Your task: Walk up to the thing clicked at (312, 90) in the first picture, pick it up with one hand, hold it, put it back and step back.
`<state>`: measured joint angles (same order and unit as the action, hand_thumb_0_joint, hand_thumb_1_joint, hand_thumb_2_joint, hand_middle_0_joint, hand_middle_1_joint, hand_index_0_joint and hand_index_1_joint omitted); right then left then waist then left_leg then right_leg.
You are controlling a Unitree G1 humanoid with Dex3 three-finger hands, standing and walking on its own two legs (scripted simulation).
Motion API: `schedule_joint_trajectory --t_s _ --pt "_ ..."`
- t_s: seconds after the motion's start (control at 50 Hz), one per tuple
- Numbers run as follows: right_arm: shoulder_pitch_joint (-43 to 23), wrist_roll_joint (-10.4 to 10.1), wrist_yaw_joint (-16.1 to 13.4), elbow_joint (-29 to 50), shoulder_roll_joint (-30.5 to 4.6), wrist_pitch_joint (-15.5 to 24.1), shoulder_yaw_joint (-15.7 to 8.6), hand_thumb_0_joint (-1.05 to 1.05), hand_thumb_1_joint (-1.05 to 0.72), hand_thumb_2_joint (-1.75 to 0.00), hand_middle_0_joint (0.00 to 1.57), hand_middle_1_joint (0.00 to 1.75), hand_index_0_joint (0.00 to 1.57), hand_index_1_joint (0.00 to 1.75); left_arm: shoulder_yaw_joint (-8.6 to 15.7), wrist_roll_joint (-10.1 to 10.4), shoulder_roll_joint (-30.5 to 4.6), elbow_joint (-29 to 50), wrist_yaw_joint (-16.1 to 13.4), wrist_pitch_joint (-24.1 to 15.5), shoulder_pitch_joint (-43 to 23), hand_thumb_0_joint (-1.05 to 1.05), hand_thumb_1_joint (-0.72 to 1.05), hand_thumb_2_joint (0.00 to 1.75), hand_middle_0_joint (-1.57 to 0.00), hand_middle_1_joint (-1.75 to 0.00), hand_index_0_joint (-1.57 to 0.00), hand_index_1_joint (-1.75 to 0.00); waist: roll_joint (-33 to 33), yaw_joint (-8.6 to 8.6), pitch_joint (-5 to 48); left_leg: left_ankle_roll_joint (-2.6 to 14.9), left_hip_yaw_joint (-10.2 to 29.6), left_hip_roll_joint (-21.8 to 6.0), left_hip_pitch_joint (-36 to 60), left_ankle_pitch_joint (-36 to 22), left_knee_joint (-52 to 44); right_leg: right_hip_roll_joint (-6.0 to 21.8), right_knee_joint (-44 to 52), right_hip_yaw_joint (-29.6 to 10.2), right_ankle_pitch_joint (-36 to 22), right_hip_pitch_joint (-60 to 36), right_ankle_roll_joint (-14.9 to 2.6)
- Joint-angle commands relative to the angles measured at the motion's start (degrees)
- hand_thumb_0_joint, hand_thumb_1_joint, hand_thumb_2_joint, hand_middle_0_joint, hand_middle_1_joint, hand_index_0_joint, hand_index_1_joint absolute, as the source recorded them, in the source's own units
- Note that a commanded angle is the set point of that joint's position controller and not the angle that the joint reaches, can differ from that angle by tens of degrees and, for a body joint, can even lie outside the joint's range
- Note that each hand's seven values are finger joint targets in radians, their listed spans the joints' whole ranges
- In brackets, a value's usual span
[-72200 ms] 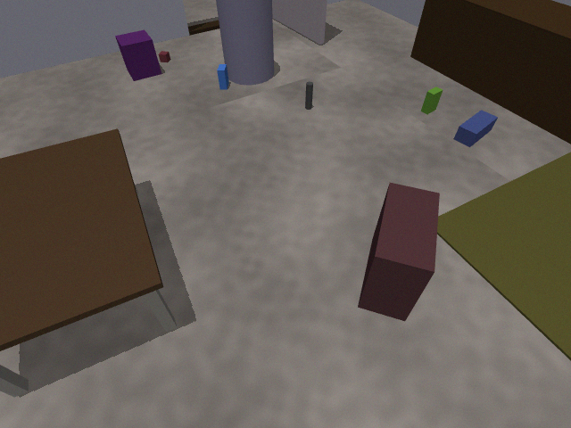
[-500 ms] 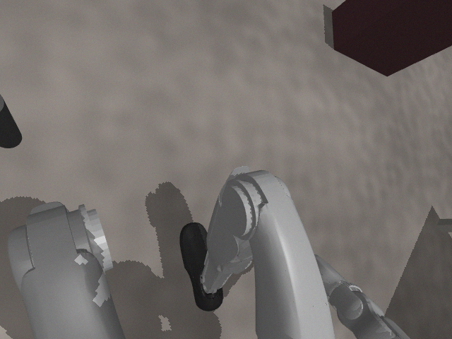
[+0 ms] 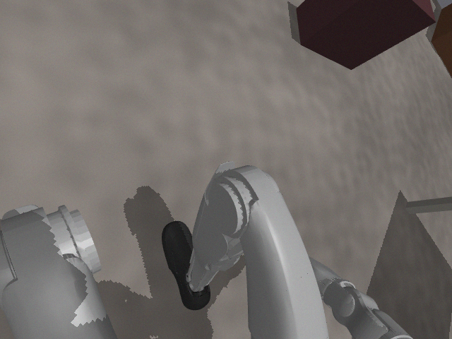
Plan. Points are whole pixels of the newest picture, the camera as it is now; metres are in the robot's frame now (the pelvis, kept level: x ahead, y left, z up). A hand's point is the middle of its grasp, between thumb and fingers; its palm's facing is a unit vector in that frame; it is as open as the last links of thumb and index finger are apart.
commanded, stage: close in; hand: left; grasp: from the side
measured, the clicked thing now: out of the picture +0.48 +0.28 -0.20
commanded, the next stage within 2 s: rest palm in 0.08 s
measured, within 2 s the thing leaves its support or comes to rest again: leaves its support in 1.40 s
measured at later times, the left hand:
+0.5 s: hand out of the picture +0.45 +0.29 -0.17, palm faces +0.29 -0.96 -0.01, open 16.0 cm
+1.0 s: hand out of the picture +0.46 +0.29 -0.17, palm faces +0.31 -0.95 -0.03, open 7.6 cm
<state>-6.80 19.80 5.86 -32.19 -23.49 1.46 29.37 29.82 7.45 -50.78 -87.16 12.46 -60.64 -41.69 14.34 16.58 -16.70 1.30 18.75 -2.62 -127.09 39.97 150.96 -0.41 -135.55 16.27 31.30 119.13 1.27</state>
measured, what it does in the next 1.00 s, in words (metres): stands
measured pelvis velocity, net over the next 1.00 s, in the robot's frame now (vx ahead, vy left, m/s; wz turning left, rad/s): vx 0.00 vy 0.01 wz -0.03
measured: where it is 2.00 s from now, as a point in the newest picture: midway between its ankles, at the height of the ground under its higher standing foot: (141, 310)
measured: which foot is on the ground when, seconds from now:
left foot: down 0.00-1.00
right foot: down 0.00-1.00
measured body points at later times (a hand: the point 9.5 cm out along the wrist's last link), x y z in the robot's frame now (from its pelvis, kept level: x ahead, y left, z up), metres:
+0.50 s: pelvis +0.00 +0.00 +0.00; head +0.24 +0.19 +0.33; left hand +0.43 +0.34 -0.17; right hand +0.16 -0.24 -0.03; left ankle +0.09 +0.12 -0.26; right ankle +0.15 -0.11 -0.26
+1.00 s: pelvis +0.00 +0.01 +0.01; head +0.25 +0.20 +0.33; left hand +0.44 +0.34 -0.16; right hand +0.15 -0.24 -0.02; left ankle +0.09 +0.12 -0.26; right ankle +0.15 -0.11 -0.26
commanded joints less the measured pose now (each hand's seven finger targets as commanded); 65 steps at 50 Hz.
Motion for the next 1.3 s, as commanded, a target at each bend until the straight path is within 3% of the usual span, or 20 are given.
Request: schedule_joint_trajectory --t_s 0.0,0.1,0.16,0.2,0.34,0.38,0.42,0.48,0.58,0.68,0.9,1.02,1.08,1.12,1.18,1.28 --pt "1.0 0.4 -0.7 0.9 -19.6 -0.4 -6.3 0.0 -0.93 -0.91 0.2 0.3 0.2 0.3 -1.7 -0.1 -8.0 6.9 -1.7 -5.0 -13.4 0.0 -0.6 0.06 -0.05 -0.06 -0.05 -0.06 -29.0 6.92 28.7 -1.9 -2.7 -1.6 19.7 -2.2 -19.3 -3.3 9.8 2.8 -3.8 -15.0 -1.05" --pt "1.2 0.8 -0.4 0.7 -19.6 -0.6 -5.8 0.0 -0.93 -0.91 0.2 0.3 0.2 0.3 -1.6 0.5 -7.8 7.3 -2.9 -6.1 -12.9 0.0 -0.6 0.08 -0.05 -0.07 -0.04 -0.07 -29.5 6.89 31.6 -2.22 -2.2 -1.7 21.8 -5.0 -18.9 -3.6 9.5 3.3 -6.2 -17.2 -1.11" --pt "0.9 1.1 -0.4 0.3 -19.7 -0.8 -5.8 0.0 -0.92 -0.91 0.2 0.3 0.2 0.3 -3.1 -0.5 -7.4 8.0 -3.4 -6.5 -14.1 0.0 -0.57 0.08 -0.04 -0.07 -0.04 -0.06 -31.6 7.52 30.5 -2.73 -1.4 -1.9 23.3 -5.8 -19.8 -3.4 8.9 3.7 -6.8 -15.8 -1.22" --pt "0.8 1.3 -0.4 0.0 -19.7 -1.1 -5.5 0.0 -0.9 -0.91 0.2 0.3 0.2 0.3 -3.7 -1.5 -8.2 7.9 -3.9 -6.7 -14.2 0.0 -0.45 0.12 -0.08 -0.06 -0.06 -0.07 -33.1 7.71 30.1 -3.05 -1.1 -2.1 24.4 -7.3 -19.9 -3.4 8.4 3.8 -7.7 -15.7 -1.24" --pt "0.2 2.2 0.1 0.4 -19.6 -2.1 -4.8 0.0 -0.9 -0.91 0.2 0.3 0.2 0.3 -2.9 -2.2 -8.6 7.6 -7.4 -7.2 -14.1 0.0 -0.37 0.17 -0.11 -0.09 -0.09 -0.1 -33.0 7.77 30.6 -3.15 -0.6 -2.2 25.6 -8.9 -19.6 -3.7 8.8 4.2 -8.8 -16.9 -1.21" --pt "0.4 2.3 0.2 0.2 -19.5 -2.3 -4.5 0.0 -0.9 -0.9 0.2 0.3 0.2 0.3 -3.3 -2.3 -8.3 7.3 -8.1 -7.4 -14.9 0.0 -0.24 0.27 -0.26 -0.23 -0.25 -0.24 -32.1 8.75 30.2 -2.88 -0.7 -2.0 24.4 -8.9 -19.1 -3.7 9.1 4.3 -9.0 -17.4 -1.05" --pt "0.0 2.3 0.2 0.3 -19.4 -2.6 -4.2 0.0 -0.9 -0.9 0.2 0.3 0.2 0.3 -3.8 -2.7 -9.2 7.6 -8.5 -7.5 -15.2 0.0 -0.19 0.34 -0.34 -0.31 -0.33 -0.32 -32.3 8.43 29.9 -2.79 -0.9 -2.0 24.1 -8.3 -19.2 -3.8 9.4 4.2 -8.6 -17.3 -1.06" --pt "-0.5 2.4 0.2 0.3 -19.3 -2.8 -4.2 0.0 -0.89 -0.9 0.2 0.3 0.2 0.3 -5.1 -3.4 -8.7 7.2 -8.7 -7.5 -16.3 0.0 -0.13 0.38 -0.37 -0.35 -0.36 -0.35 -32.0 8.93 28.6 -2.68 -0.8 -2.1 23.5 -6.5 -19.4 -3.9 9.7 4.1 -7.4 -16.2 -1.13" --pt "-0.6 2.2 0.3 0.8 -19.6 -3.0 -4.2 0.0 -0.89 -0.9 0.2 0.3 0.2 0.3 -4.6 -3.2 -8.4 5.2 -9.9 -6.7 -16.3 0.0 -0.02 0.44 -0.44 -0.41 -0.44 -0.41 -30.1 9.24 27.9 -2.41 -0.4 -2.0 22.3 -3.9 -20.0 -3.9 10.4 4.4 -5.7 -15.6 -1.0" --pt "-0.5 2.2 0.3 0.4 -19.2 -3.0 -3.9 0.0 -0.88 -0.9 0.2 0.3 0.2 0.3 -5.8 -3.7 -8.7 4.8 -10.0 -6.3 -16.9 0.0 0.08 0.56 -0.56 -0.54 -0.55 -0.54 -30.1 9.3 27.8 -2.26 -0.7 -2.0 21.8 -3.8 -19.9 -4.2 11.0 4.2 -5.6 -16.0 -1.09" --pt "-0.2 2.3 0.2 -0.1 -19.5 -3.2 -3.7 0.0 -0.87 -0.89 0.2 0.3 0.2 0.3 -4.6 -3.9 -10.9 5.1 -10.8 -6.8 -18.9 0.0 0.39 0.83 -0.85 -0.83 -0.84 -0.83 -32.1 9.54 28.9 -2.54 -0.3 -2.4 24.0 -5.6 -20.1 -4.2 11.0 4.1 -7.0 -16.3 -1.14" --pt "0.0 2.4 0.0 -0.4 -19.4 -3.8 -3.5 0.0 -0.86 -0.89 0.2 0.3 0.2 0.3 -5.1 -4.5 -11.1 4.9 -10.7 -6.5 -19.3 0.0 0.58 1.01 -1.03 -1.02 -1.03 -1.02 -33.3 9.97 28.9 -2.76 0.1 -2.6 25.2 -7.8 -20.3 -4.1 10.7 4.2 -8.5 -16.7 -1.16" --pt "0.1 2.5 0.0 -0.4 -19.3 -4.1 -3.5 0.0 -0.87 -0.89 0.2 0.3 0.2 0.3 -4.9 -4.6 -10.8 4.3 -10.7 -6.0 -19.0 0.0 0.57 1.14 -1.16 -1.18 -1.15 -1.18 -32.8 10.17 29.8 -2.86 0.1 -2.8 26.3 -10.0 -20.0 -4.2 10.7 4.2 -9.8 -16.9 -1.14" --pt "-0.3 2.4 -0.1 -0.2 -19.2 -4.2 -3.5 0.0 -0.9 -0.9 0.2 0.3 0.2 0.3 -5.5 -4.5 -10.3 4.6 -10.7 -5.8 -20.2 0.0 0.56 1.21 -1.21 -1.26 -1.2 -1.28 -32.6 10.54 27.9 -2.58 0.0 -2.5 24.6 -8.1 -20.4 -4.2 11.1 4.3 -8.6 -16.4 -1.18" --pt "-0.2 2.3 0.1 -0.1 -19.1 -4.1 -3.5 0.0 -0.89 -0.9 0.2 0.3 0.2 0.3 -5.1 -4.4 -11.5 5.6 -10.6 -5.8 -20.4 0.0 0.6 1.28 -1.24 -1.32 -1.23 -1.34 -32.4 10.03 28.9 -2.32 -0.6 -2.4 23.6 -6.3 -20.1 -4.4 11.5 4.1 -7.4 -17.1 -1.18" --pt "0.7 2.2 0.0 -0.5 -19.3 -4.1 -3.8 0.0 -0.9 -0.9 0.2 0.3 0.2 0.3 -5.0 -4.2 -11.2 7.9 -10.2 -5.5 -20.8 0.0 0.6 1.33 -1.3 -1.39 -1.3 -1.4 -34.2 9.76 30.9 -2.8 -0.1 -2.6 26.3 -9.3 -20.3 -4.2 10.7 4.2 -9.2 -17.3 -1.31"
